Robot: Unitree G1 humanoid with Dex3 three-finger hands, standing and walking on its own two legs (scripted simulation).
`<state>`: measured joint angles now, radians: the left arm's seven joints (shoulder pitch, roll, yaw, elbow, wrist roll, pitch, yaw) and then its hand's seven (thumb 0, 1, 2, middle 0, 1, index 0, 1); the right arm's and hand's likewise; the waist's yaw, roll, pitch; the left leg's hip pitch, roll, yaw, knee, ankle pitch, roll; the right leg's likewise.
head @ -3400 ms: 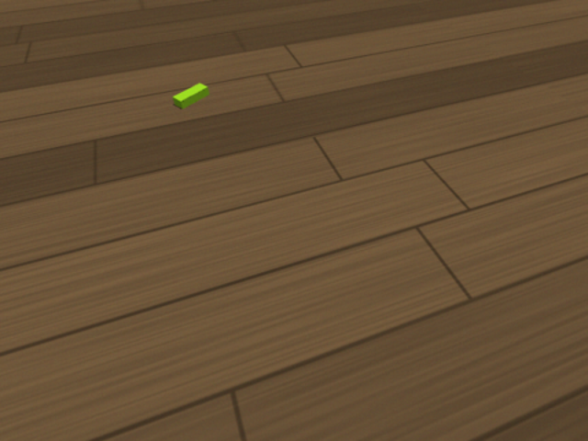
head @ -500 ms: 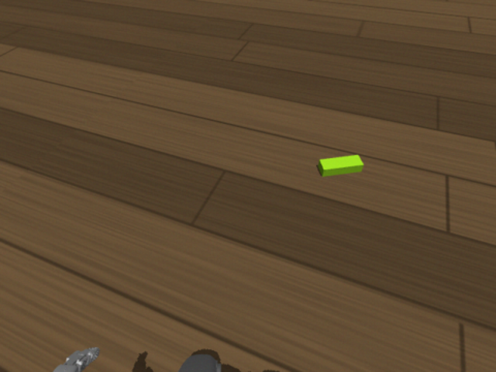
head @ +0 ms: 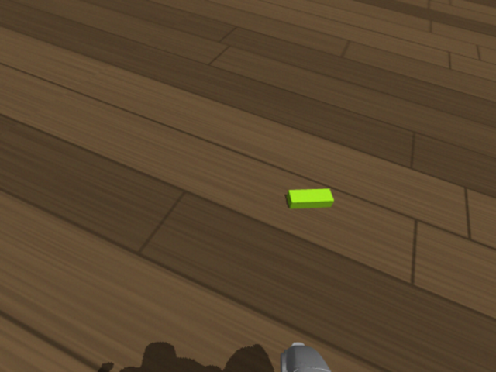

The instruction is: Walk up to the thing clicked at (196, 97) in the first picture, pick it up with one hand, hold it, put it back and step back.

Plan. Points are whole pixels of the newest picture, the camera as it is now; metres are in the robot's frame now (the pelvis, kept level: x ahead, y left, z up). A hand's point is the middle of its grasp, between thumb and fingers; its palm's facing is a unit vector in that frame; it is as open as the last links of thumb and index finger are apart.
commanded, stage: walk up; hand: left
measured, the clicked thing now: (309, 198) +1.02 -0.38 -0.73
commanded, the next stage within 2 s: none
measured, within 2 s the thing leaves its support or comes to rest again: neither
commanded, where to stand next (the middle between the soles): +0.64 -0.59 m, yaw +8 degrees
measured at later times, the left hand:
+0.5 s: hand (179, 347) +0.19 +0.13 -0.16, palm faces +0.06 -0.94 -0.33, open 7.4 cm
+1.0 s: hand (272, 266) +0.35 -0.05 -0.14, palm faces +0.06 -0.92 -0.38, open 7.4 cm
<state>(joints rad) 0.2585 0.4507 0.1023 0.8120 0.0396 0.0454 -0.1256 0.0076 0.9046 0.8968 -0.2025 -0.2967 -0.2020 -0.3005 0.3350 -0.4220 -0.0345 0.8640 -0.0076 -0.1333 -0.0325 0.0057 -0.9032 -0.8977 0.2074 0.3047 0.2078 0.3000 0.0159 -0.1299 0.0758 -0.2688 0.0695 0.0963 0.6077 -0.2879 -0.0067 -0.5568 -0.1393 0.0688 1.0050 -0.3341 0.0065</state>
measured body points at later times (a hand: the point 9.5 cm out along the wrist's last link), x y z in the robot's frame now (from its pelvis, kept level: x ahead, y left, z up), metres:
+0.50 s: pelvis +0.17 -0.16 -0.01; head +0.18 -0.13 +0.44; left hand +0.19 +0.17 -0.13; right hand +0.25 -0.49 -0.10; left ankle +0.25 -0.07 -0.73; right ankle +0.15 -0.25 -0.72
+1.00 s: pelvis +0.29 -0.35 -0.02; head +0.30 -0.35 +0.43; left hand +0.35 -0.01 -0.12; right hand +0.36 -0.72 -0.11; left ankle +0.29 -0.19 -0.67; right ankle +0.35 -0.48 -0.72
